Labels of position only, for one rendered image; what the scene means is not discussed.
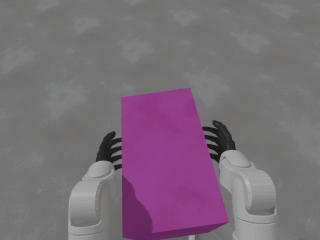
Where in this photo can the robot right forearm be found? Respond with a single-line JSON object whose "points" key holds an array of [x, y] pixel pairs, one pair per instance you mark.
{"points": [[254, 196]]}

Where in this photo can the right robot hand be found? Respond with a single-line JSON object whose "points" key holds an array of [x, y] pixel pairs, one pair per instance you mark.
{"points": [[223, 139]]}

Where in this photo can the robot left forearm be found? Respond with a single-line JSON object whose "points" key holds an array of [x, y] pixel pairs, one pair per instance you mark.
{"points": [[89, 207]]}

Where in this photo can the carton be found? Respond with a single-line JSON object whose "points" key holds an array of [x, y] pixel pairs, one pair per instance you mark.
{"points": [[169, 185]]}

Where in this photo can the left robot hand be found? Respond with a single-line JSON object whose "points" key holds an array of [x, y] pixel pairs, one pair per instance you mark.
{"points": [[105, 151]]}

